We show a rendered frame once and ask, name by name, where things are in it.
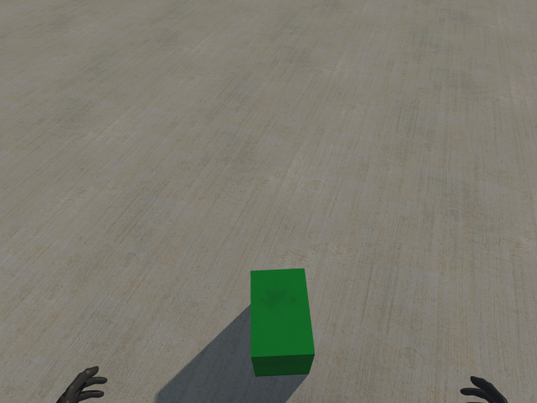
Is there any carton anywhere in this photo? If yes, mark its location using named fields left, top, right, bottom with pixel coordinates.
left=251, top=268, right=315, bottom=377

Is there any robot left hand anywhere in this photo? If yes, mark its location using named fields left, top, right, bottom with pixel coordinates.
left=56, top=366, right=107, bottom=403

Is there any robot right hand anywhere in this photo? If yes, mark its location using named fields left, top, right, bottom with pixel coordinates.
left=460, top=376, right=508, bottom=403

